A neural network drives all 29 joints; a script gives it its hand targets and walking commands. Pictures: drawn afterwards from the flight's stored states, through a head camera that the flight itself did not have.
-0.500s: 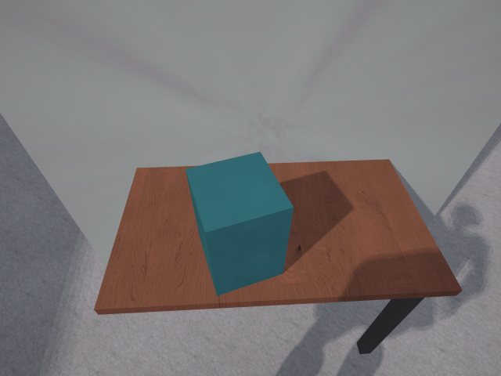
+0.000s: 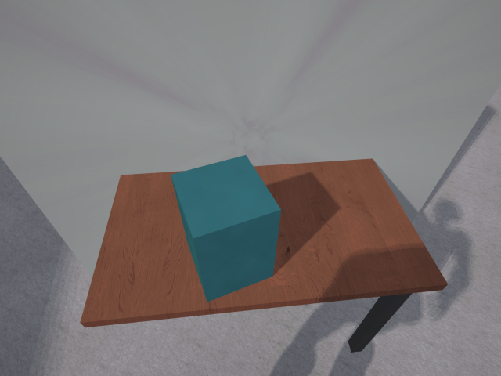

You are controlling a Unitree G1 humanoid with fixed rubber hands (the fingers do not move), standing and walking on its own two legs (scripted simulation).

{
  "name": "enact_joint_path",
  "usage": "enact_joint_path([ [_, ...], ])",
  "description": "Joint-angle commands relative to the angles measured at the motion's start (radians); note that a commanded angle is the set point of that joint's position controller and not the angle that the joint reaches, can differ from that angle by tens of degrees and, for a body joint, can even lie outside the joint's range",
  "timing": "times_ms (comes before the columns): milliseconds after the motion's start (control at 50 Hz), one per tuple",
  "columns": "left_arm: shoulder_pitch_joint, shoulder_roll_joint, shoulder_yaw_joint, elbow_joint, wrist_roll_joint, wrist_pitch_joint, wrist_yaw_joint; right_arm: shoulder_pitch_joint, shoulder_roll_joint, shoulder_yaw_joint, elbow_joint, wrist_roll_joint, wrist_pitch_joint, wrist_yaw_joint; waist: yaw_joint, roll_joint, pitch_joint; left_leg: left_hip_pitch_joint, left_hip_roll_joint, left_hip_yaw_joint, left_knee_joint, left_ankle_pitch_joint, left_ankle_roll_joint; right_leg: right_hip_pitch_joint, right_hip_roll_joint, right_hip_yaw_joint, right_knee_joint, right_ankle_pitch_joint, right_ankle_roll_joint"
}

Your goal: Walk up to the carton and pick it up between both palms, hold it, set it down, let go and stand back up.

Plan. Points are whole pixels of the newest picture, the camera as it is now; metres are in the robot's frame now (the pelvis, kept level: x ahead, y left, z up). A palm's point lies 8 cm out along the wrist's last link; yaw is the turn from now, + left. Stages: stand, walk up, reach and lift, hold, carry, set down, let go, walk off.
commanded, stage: stand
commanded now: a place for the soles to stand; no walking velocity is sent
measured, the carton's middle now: (226, 229) +0.45 +0.07 -0.06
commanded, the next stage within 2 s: reach and lift in 0.04 s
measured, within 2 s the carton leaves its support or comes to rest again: neither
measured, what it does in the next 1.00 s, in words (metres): stands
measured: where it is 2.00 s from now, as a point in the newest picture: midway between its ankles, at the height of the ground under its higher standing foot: outside the picture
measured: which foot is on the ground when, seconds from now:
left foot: down 0.00-1.00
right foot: down 0.00-1.00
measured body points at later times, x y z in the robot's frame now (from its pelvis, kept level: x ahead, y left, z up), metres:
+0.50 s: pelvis -0.01 -0.01 +0.00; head -0.01 -0.01 +0.44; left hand +0.16 +0.23 -0.10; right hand +0.16 -0.26 -0.10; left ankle -0.02 +0.11 -0.73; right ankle +0.04 -0.12 -0.73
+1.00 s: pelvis +0.01 -0.03 +0.01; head +0.01 -0.02 +0.46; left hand +0.17 +0.21 -0.07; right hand +0.20 -0.22 -0.08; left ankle -0.02 +0.11 -0.73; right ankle +0.04 -0.12 -0.73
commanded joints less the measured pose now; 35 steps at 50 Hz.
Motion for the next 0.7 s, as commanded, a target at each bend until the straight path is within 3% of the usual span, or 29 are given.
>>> enact_joint_path([
  [0, 0.020, 0.153, 0.038, -0.072, 0.002, -0.019, 0.008, 0.015, -0.164, -0.052, -0.083, 0.000, -0.019, -0.006, 0.014, -0.009, -0.020, 0.010, 0.101, -0.127, -0.118, 0.032, 0.055, -0.028, -0.091, 0.103, -0.088, 0.136, -0.039],
  [20, 0.011, 0.165, 0.041, -0.080, 0.000, -0.017, 0.009, 0.024, -0.166, -0.053, -0.086, -0.004, -0.018, -0.008, 0.001, -0.022, 0.014, 0.019, 0.100, -0.118, -0.107, 0.051, 0.053, -0.062, -0.092, 0.110, -0.084, 0.163, -0.040],
  [40, -0.563, 0.163, 0.064, -0.180, 0.021, 0.165, 0.026, -0.534, -0.037, -0.126, -0.095, -0.089, -0.123, 0.046, 0.006, 0.066, 0.031, -0.336, 0.033, -0.114, 0.003, -0.107, 0.009, -0.140, -0.042, -0.149, 0.099, -0.170, -0.084],
  [60, -0.442, 0.081, 0.008, -0.163, 0.020, 0.242, 0.048, -0.450, -0.101, -0.163, -0.049, -0.108, -0.129, 0.083, 0.014, 0.096, 0.084, -0.444, 0.054, -0.083, -0.045, -0.252, 0.019, -0.043, -0.028, -0.159, 0.128, -0.197, -0.099],
  [80, -0.424, 0.095, 0.030, -0.204, 0.030, 0.281, 0.054, -0.424, -0.128, -0.179, -0.049, -0.136, -0.118, 0.092, -0.008, 0.055, 0.039, -0.487, 0.053, -0.076, -0.042, -0.270, 0.036, 0.017, -0.035, -0.162, 0.150, -0.148, -0.093],
  [100, -0.382, 0.103, 0.047, -0.258, 0.031, 0.326, 0.041, -0.380, -0.125, -0.168, -0.064, -0.110, -0.113, 0.086, 0.008, -0.011, -0.019, -0.364, 0.020, -0.076, 0.057, -0.168, 0.028, -0.032, -0.087, -0.114, 0.112, -0.140, -0.095],
  [120, -0.367, 0.112, 0.055, -0.312, 0.045, 0.363, 0.026, -0.334, -0.108, -0.152, -0.085, -0.082, -0.114, 0.075, 0.008, -0.058, -0.073, -0.202, 0.006, -0.075, 0.119, -0.098, 0.014, -0.071, -0.105, -0.070, 0.064, -0.144, -0.088],
  [140, -0.329, 0.113, 0.062, -0.344, 0.050, 0.388, 0.015, -0.301, -0.103, -0.143, -0.104, -0.050, -0.109, 0.064, 0.006, -0.066, -0.141, -0.089, -0.001, -0.079, 0.135, -0.046, 0.003, -0.071, -0.107, -0.058, 0.033, -0.094, -0.081],
  [180, -0.230, 0.104, 0.058, -0.402, 0.076, 0.427, 0.003, -0.183, -0.130, -0.145, -0.095, -0.025, -0.105, 0.056, -0.047, -0.021, -0.220, 0.017, -0.010, -0.090, 0.134, 0.082, -0.017, -0.008, -0.072, -0.099, 0.054, 0.140, -0.083],
  [220, -0.168, 0.080, 0.047, -0.438, 0.083, 0.424, 0.004, -0.138, -0.173, -0.149, -0.079, -0.015, -0.115, 0.059, -0.079, 0.021, -0.248, 0.072, -0.008, -0.112, 0.108, 0.255, -0.041, 0.032, -0.025, -0.158, 0.081, 0.304, -0.066],
  [260, -0.133, 0.049, 0.040, -0.453, 0.080, 0.395, 0.012, -0.116, -0.175, -0.126, -0.055, 0.005, -0.134, 0.062, -0.082, 0.047, -0.209, 0.122, -0.031, -0.111, 0.094, 0.330, -0.057, 0.024, -0.010, -0.169, 0.038, 0.331, -0.061],
  [320, -0.201, 0.056, 0.075, -0.417, 0.078, 0.335, 0.024, -0.203, -0.153, -0.106, -0.066, 0.025, -0.161, 0.067, -0.056, -0.003, -0.112, 0.055, -0.044, -0.129, 0.018, 0.234, -0.034, 0.042, -0.016, -0.160, -0.014, 0.289, -0.046],
  [360, -0.244, 0.049, 0.083, -0.377, 0.073, 0.295, 0.037, -0.252, -0.122, -0.097, -0.082, 0.020, -0.168, 0.080, -0.023, -0.038, -0.028, -0.007, -0.038, -0.130, -0.042, 0.125, -0.014, 0.037, -0.020, -0.151, -0.055, 0.156, -0.038],
  [380, -0.267, 0.030, 0.069, -0.352, 0.065, 0.283, 0.044, -0.269, -0.096, -0.094, -0.081, 0.006, -0.171, 0.085, -0.028, -0.056, 0.002, -0.020, -0.037, -0.137, -0.054, 0.083, -0.006, 0.027, -0.028, -0.139, -0.070, 0.103, -0.037],
  [480, -0.288, 0.004, 0.063, -0.338, 0.045, 0.234, 0.063, -0.261, -0.055, -0.104, -0.140, -0.013, -0.175, 0.090, -0.001, -0.027, 0.015, -0.046, -0.032, -0.117, -0.092, -0.003, -0.007, 0.036, -0.050, -0.106, -0.122, -0.048, -0.033],
  [580, -0.278, -0.007, 0.044, -0.409, 0.030, 0.159, 0.086, -0.228, -0.047, -0.093, -0.158, -0.006, -0.224, 0.094, -0.008, 0.022, -0.065, -0.039, -0.029, -0.114, -0.115, 0.045, -0.010, 0.103, -0.037, -0.114, -0.115, 0.027, -0.027],
  [600, -0.277, -0.010, 0.042, -0.420, 0.030, 0.141, 0.092, -0.230, -0.063, -0.102, -0.157, -0.001, -0.238, 0.096, 0.002, 0.036, -0.072, -0.044, -0.025, -0.115, -0.121, 0.066, -0.011, 0.116, -0.037, -0.116, -0.107, 0.061, -0.028],
  [680, -0.251, 0.000, 0.048, -0.450, 0.009, 0.078, 0.099, -0.222, -0.053, -0.072, -0.178, 0.018, -0.288, 0.092, 0.015, 0.009, -0.121, -0.040, -0.037, -0.102, -0.111, 0.088, -0.009, 0.165, -0.045, -0.098, -0.130, 0.059, -0.020],
])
